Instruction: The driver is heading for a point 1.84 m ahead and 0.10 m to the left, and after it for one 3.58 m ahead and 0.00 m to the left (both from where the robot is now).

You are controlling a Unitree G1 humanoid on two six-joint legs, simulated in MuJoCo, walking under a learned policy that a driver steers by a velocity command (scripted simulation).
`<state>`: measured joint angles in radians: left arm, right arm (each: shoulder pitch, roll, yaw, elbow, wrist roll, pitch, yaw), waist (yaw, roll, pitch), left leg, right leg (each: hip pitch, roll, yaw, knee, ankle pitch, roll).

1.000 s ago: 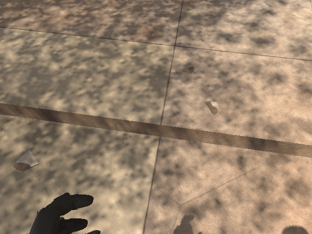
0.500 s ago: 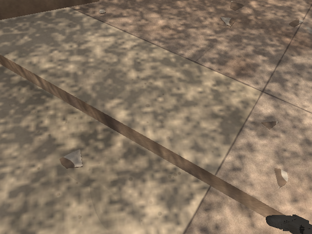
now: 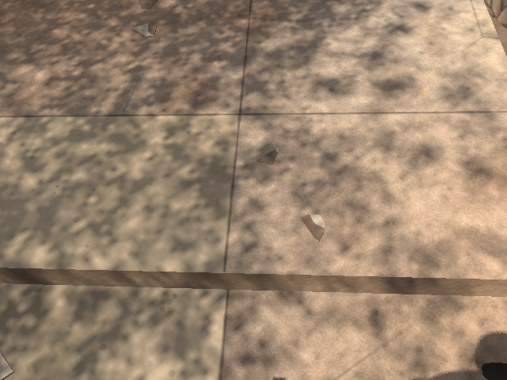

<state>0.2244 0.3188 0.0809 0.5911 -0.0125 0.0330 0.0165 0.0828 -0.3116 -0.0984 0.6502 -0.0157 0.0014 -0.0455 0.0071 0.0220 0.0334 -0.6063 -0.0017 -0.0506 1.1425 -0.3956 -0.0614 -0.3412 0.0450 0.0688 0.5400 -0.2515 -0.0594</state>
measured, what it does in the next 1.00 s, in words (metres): steps on the spot, turning right: left foot, then right foot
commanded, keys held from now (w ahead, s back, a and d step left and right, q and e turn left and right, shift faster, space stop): e+shift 0.14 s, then shift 0.58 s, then w+shift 0.28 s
